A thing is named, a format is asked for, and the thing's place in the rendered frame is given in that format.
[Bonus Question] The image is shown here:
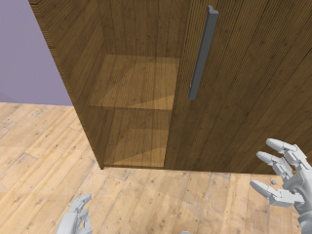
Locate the wardrobe door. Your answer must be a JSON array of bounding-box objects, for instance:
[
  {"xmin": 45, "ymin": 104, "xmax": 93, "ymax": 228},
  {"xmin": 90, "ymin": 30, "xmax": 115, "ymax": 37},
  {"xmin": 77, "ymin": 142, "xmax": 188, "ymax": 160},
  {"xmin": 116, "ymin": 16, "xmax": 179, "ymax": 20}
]
[
  {"xmin": 291, "ymin": 150, "xmax": 312, "ymax": 171},
  {"xmin": 163, "ymin": 0, "xmax": 312, "ymax": 175}
]

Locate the handle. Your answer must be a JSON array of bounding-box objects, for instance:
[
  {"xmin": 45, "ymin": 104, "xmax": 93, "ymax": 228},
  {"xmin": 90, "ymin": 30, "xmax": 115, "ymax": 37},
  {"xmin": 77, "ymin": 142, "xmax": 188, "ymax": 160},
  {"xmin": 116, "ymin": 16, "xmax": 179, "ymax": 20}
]
[{"xmin": 188, "ymin": 5, "xmax": 219, "ymax": 100}]

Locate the robot left hand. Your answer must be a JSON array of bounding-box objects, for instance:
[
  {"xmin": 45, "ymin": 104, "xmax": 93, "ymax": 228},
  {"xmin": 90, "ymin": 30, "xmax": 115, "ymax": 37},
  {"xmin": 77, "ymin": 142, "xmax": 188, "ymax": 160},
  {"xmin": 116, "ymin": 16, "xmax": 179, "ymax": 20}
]
[{"xmin": 55, "ymin": 193, "xmax": 94, "ymax": 234}]

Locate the robot right forearm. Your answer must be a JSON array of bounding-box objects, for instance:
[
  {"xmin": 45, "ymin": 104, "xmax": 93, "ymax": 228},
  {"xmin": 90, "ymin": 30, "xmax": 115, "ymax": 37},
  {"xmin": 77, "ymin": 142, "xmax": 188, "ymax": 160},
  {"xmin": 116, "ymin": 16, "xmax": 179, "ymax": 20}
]
[{"xmin": 297, "ymin": 211, "xmax": 312, "ymax": 234}]

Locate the robot right hand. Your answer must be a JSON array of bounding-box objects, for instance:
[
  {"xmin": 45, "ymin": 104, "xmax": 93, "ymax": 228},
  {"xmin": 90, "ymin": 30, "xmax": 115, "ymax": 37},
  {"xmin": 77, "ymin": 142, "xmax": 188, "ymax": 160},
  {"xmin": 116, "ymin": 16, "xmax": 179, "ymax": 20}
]
[{"xmin": 250, "ymin": 138, "xmax": 312, "ymax": 215}]

